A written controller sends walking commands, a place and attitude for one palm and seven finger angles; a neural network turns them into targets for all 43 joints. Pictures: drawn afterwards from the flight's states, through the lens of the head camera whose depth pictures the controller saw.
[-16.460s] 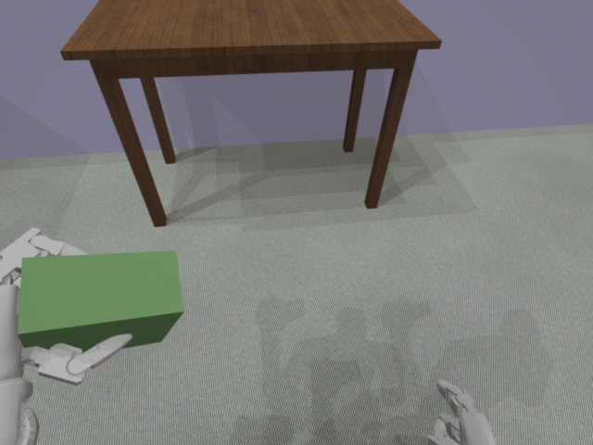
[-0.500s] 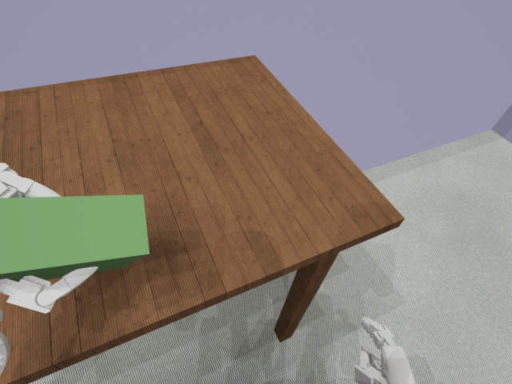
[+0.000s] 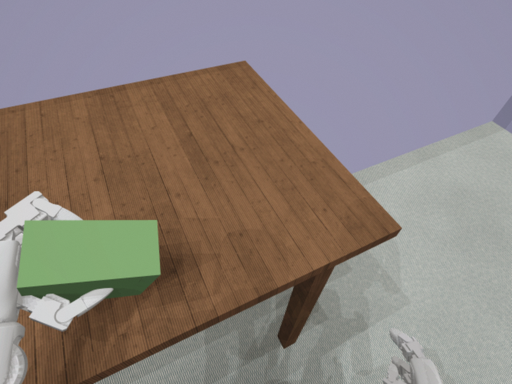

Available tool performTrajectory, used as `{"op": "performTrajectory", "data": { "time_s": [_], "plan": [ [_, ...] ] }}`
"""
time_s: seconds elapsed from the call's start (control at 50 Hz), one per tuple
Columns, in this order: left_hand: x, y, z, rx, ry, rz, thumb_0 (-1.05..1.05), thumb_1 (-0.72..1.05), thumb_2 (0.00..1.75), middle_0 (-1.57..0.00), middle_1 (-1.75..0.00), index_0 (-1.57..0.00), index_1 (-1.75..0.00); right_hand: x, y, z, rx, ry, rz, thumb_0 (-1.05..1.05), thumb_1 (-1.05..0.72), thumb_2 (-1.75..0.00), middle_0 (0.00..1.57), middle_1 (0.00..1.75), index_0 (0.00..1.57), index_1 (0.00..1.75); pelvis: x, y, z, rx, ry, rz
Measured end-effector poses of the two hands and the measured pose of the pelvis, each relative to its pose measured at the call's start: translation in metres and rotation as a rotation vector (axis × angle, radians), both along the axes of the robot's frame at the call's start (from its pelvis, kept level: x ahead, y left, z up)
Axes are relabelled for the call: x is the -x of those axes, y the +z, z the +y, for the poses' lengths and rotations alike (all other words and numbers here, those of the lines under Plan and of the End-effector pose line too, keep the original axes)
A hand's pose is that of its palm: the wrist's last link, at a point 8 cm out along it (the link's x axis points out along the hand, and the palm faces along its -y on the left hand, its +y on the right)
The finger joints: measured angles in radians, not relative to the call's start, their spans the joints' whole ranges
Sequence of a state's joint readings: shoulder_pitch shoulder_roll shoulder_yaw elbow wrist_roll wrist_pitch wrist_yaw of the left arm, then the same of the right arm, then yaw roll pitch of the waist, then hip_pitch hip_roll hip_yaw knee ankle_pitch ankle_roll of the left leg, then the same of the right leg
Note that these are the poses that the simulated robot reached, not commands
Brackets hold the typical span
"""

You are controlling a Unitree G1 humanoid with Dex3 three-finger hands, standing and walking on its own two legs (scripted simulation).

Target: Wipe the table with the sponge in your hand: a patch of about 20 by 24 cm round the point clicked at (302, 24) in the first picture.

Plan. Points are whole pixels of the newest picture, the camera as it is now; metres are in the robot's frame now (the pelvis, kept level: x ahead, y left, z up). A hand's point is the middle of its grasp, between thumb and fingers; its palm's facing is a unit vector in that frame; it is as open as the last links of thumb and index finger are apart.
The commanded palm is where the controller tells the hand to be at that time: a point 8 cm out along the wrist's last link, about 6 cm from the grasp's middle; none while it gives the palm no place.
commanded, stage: come to a stop and stand still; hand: left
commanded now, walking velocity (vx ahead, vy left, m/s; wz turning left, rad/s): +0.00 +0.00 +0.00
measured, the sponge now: (112, 262) +0.23 +0.20 +0.12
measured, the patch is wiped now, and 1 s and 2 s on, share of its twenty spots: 0.00 0.00 0.00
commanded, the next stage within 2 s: look again from close up in 1.02 s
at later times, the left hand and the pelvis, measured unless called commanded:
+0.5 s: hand (12, 243) +0.23 +0.30 +0.16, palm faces +0.41 -0.85 -0.34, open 10.1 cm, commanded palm +0.17 +0.33 +0.17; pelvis +0.01 +0.05 +0.00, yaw +0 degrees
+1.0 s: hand out of the picture +0.20 +0.31 +0.16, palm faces +0.41 -0.83 -0.38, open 10.1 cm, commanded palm +0.14 +0.34 +0.17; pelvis -0.01 +0.06 +0.00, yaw +1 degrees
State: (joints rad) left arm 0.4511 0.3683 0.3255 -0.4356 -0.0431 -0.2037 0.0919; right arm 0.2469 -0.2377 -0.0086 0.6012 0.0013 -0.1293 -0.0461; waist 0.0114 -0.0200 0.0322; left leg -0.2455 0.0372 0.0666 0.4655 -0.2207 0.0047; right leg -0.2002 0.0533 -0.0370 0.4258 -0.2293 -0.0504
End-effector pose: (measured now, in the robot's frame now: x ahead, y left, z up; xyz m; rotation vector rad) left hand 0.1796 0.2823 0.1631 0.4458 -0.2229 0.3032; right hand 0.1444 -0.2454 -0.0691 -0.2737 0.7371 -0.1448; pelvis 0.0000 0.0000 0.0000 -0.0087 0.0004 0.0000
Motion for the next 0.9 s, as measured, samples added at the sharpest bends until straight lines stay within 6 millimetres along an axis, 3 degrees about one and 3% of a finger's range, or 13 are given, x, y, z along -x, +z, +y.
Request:
{"op": "performTrajectory", "data": {
  "time_s": [0.1,0.2,0.4,0.6,0.9],
  "plan": [
    [-0.016,0.01,0.021,-0.018,0.041,-0.052,-0.01,-0.51,1.03,-0.75,-1.35,-0.74,-1.35,-0.018,0.005,0.011,0.002,0.006,-0.011,0.02,-0.9,-0.9,0.2,0.3,0.2,0.3,-0.01,0.001,0.008,0.004,-0.001,0.0],
    [-0.024,0.015,0.027,-0.018,0.028,-0.073,-0.01,-0.51,1.03,-0.75,-1.35,-0.74,-1.35,-0.041,0.009,0.032,-0.027,0.03,-0.047,0.02,-0.9,-0.9,0.2,0.3,0.2,0.3,-0.018,0.001,0.019,0.007,-0.004,0.004],
    [-0.017,0.004,0.048,0.014,0.04,-0.035,-0.01,-0.51,1.03,-0.75,-1.35,-0.74,-1.35,-0.063,0.014,0.075,-0.056,0.081,-0.075,0.02,-0.9,-0.9,0.21,0.3,0.2,0.3,-0.02,0.001,0.038,0.014,0.003,-0.004],
    [0.0,0.006,0.067,0.035,0.062,-0.07,-0.01,-0.51,1.03,-0.75,-1.35,-0.74,-1.35,-0.046,0.014,0.095,-0.047,0.091,-0.058,0.02,-0.9,-0.9,0.21,0.3,0.2,0.3,-0.006,0.001,0.054,0.019,0.01,-0.017],
    [0.017,0.01,0.074,-0.011,0.062,-0.062,-0.01,-0.51,1.03,-0.75,-1.35,-0.74,-1.35,-0.005,-0.001,0.094,-0.049,0.051,0.005,0.02,-0.9,-0.9,0.21,0.3,0.2,0.3,0.01,0.001,0.064,0.015,0.017,-0.021]
  ]
}}
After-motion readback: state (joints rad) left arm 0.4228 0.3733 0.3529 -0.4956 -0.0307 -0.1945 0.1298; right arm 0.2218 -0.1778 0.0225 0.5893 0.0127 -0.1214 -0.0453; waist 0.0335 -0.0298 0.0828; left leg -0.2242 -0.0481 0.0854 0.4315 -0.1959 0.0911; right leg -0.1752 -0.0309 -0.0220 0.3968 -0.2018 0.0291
